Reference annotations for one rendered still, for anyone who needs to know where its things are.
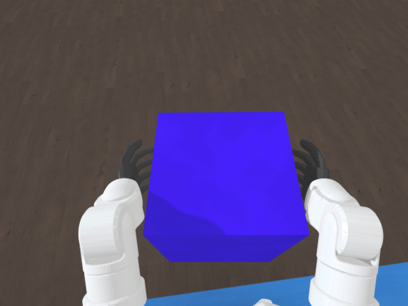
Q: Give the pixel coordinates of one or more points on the right robot shin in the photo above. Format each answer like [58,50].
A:
[264,300]

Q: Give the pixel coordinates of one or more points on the right robot hand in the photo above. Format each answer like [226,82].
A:
[314,167]

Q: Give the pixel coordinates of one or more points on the right robot forearm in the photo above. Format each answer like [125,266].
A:
[348,250]

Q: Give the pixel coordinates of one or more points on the carton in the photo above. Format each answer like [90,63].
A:
[223,188]

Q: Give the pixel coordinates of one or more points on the left robot hand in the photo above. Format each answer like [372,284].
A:
[129,168]

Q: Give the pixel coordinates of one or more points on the left robot forearm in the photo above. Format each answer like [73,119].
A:
[109,247]

